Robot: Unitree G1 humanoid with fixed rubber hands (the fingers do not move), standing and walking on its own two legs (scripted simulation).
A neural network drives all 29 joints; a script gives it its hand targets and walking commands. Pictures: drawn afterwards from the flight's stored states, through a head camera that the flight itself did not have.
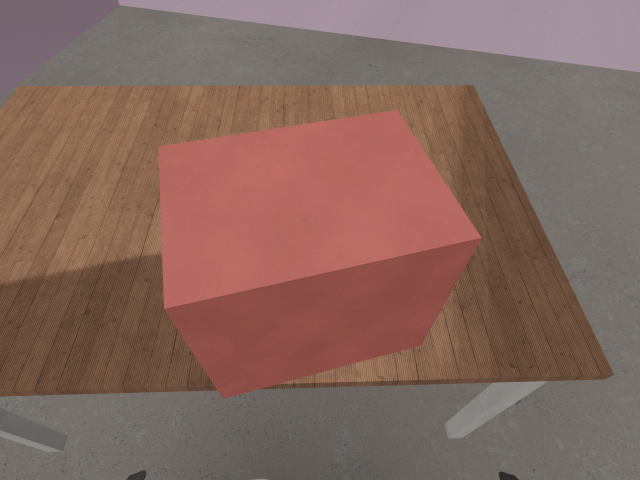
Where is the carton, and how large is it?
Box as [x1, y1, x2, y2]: [158, 110, 480, 398]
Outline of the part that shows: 397,110 158,146 164,309 223,398 421,344 479,241 480,236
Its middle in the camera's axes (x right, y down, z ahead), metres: -0.02 +0.02 +0.54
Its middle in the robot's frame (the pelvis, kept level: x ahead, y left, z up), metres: +0.40 +0.03 +0.02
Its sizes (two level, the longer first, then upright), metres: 0.311 0.226 0.278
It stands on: a table, 0.64 m high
